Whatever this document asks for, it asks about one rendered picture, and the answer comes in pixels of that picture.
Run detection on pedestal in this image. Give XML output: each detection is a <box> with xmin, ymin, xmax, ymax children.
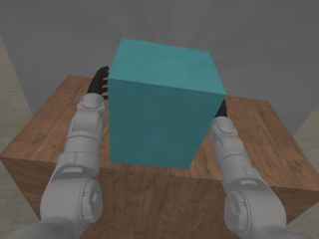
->
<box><xmin>0</xmin><ymin>75</ymin><xmax>319</xmax><ymax>239</ymax></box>

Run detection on right robot hand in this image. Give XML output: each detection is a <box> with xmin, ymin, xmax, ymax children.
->
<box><xmin>214</xmin><ymin>100</ymin><xmax>227</xmax><ymax>118</ymax></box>

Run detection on left robot hand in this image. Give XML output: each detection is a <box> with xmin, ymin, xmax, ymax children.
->
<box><xmin>87</xmin><ymin>66</ymin><xmax>109</xmax><ymax>100</ymax></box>

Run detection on left robot upper arm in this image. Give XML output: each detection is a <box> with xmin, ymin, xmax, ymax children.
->
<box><xmin>6</xmin><ymin>177</ymin><xmax>103</xmax><ymax>239</ymax></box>

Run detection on carton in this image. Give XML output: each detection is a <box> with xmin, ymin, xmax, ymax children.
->
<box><xmin>108</xmin><ymin>38</ymin><xmax>226</xmax><ymax>169</ymax></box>

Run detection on robot right forearm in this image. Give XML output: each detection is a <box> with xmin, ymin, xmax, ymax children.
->
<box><xmin>208</xmin><ymin>117</ymin><xmax>287</xmax><ymax>224</ymax></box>

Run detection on right robot upper arm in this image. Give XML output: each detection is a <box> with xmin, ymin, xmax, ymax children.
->
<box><xmin>223</xmin><ymin>188</ymin><xmax>314</xmax><ymax>239</ymax></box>

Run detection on robot left forearm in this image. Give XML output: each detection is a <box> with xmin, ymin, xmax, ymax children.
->
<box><xmin>40</xmin><ymin>93</ymin><xmax>107</xmax><ymax>218</ymax></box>

